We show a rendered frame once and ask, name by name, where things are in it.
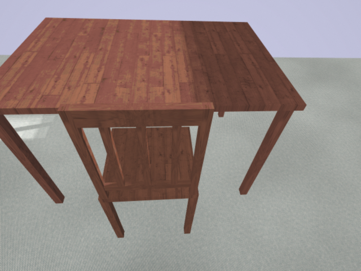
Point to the chair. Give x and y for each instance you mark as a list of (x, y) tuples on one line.
[(142, 163)]

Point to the table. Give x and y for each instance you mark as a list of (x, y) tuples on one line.
[(77, 61)]

